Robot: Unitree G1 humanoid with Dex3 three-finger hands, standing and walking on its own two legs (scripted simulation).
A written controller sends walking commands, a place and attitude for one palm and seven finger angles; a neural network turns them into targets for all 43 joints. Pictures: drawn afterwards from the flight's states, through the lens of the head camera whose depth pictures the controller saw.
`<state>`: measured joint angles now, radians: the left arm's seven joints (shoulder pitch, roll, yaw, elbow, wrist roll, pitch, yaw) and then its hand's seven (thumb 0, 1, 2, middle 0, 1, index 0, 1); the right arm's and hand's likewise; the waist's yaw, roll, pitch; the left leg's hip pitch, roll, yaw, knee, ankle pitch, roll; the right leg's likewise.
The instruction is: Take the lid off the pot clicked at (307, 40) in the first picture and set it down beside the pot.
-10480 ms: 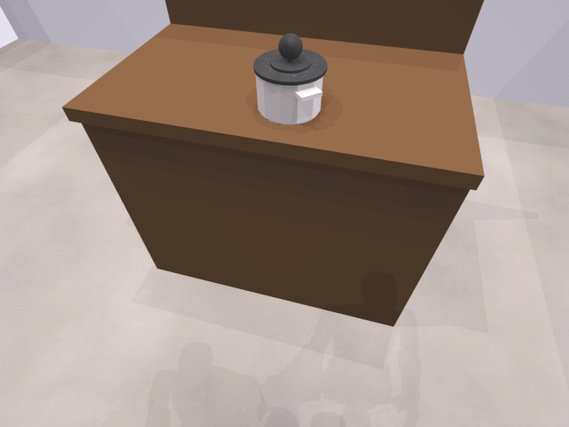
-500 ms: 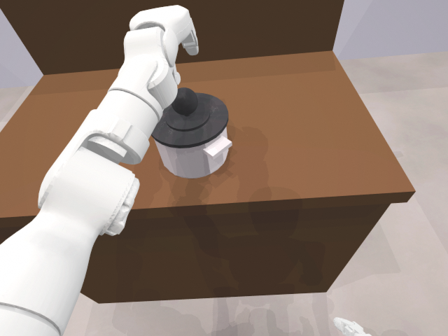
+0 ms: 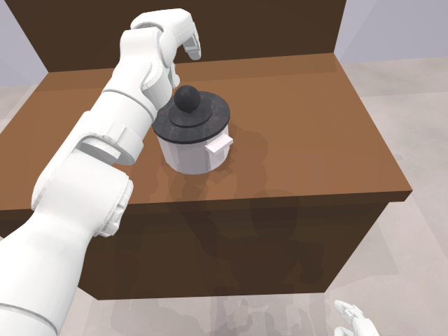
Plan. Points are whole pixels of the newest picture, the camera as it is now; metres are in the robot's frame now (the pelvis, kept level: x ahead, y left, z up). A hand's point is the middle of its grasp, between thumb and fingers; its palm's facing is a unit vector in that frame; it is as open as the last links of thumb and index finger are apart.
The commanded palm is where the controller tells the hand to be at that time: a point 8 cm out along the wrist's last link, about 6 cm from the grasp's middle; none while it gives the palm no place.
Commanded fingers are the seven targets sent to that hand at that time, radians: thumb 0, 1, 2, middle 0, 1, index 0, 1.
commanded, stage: move the open hand above the knob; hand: left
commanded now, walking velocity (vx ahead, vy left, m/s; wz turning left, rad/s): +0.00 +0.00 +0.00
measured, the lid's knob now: (187, 98) +0.53 +0.06 +0.16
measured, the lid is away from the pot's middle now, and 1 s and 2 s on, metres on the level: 0.00 0.00 0.00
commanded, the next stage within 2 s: lower the open fingers around the knob in 0.14 s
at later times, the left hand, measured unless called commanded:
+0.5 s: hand (176, 82) +0.49 +0.06 +0.22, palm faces -0.21 -0.05 -0.98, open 10.0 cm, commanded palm +0.47 +0.07 +0.29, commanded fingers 0.00 -0.41 1.74 -0.89 -0.08 -0.89 -0.08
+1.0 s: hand (175, 92) +0.49 +0.07 +0.20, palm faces -0.24 -0.05 -0.97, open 10.0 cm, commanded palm +0.47 +0.07 +0.25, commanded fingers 0.00 -0.41 1.74 -0.89 -0.08 -0.89 -0.08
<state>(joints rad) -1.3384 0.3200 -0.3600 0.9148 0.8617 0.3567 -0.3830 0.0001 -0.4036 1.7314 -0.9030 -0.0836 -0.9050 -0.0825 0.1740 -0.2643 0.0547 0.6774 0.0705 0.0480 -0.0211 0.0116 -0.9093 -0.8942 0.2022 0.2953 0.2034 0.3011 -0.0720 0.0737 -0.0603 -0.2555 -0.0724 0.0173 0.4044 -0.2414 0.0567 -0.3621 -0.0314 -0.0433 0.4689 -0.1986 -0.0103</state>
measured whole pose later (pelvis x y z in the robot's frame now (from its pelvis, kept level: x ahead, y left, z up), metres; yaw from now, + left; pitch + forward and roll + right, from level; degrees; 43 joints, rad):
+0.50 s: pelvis +0.01 +0.01 +0.00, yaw -1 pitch +6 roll +1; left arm -1.28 0.29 -0.37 0.89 0.86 0.37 -0.39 0.00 -0.40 1.73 -0.90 -0.08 -0.90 -0.08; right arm 0.23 -0.28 0.03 0.67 0.06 0.08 0.02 0.01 -0.91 -0.89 0.20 0.30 0.20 0.30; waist -0.07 0.08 -0.06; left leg -0.26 -0.08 0.03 0.39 -0.25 0.07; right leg -0.37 -0.03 -0.03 0.45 -0.20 0.00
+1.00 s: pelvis +0.01 +0.02 +0.00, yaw +0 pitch +7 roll +0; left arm -1.25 0.25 -0.38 0.93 0.85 0.37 -0.35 0.00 -0.40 1.73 -0.90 -0.08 -0.90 -0.08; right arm 0.22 -0.26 0.03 0.69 0.06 0.08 0.02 0.01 -0.91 -0.89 0.20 0.30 0.20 0.30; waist -0.06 0.08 -0.08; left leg -0.26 -0.08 0.03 0.39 -0.25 0.08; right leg -0.36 -0.04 -0.03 0.45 -0.21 0.01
